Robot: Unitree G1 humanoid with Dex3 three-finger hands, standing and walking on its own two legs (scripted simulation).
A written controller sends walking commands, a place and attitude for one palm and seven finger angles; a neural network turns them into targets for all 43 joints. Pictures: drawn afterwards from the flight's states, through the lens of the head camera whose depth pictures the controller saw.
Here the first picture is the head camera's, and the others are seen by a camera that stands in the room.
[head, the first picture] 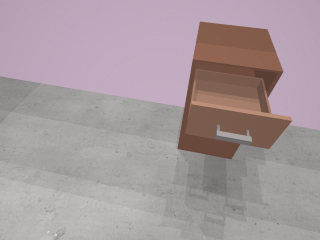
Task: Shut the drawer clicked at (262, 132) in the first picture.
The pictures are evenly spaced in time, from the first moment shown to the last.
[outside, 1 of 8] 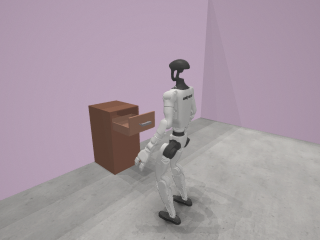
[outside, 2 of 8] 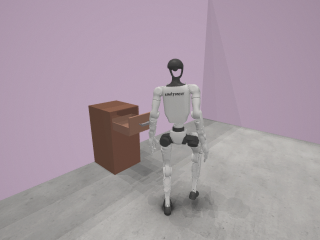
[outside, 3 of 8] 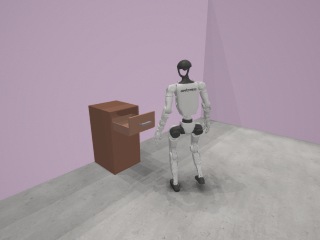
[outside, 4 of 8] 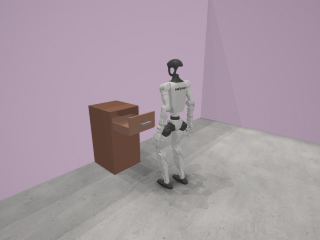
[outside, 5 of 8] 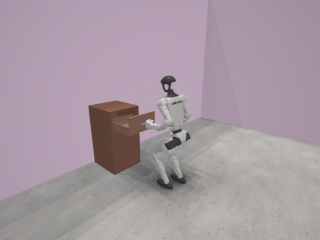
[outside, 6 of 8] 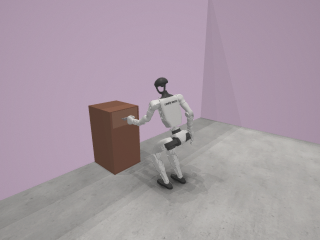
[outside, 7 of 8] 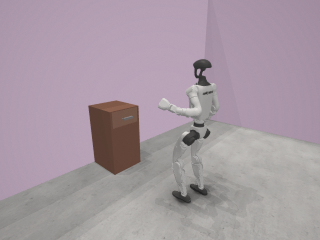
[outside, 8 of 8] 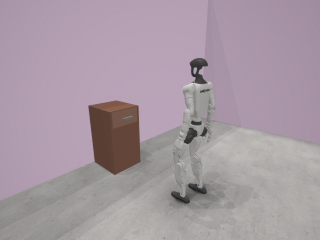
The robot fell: no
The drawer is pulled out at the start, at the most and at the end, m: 0.29 0.29 0.00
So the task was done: yes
